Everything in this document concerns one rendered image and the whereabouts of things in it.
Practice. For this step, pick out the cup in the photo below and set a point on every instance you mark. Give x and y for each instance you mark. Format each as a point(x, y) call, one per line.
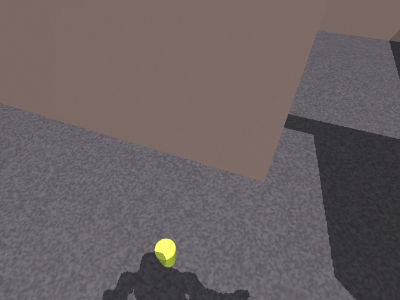
point(165, 251)

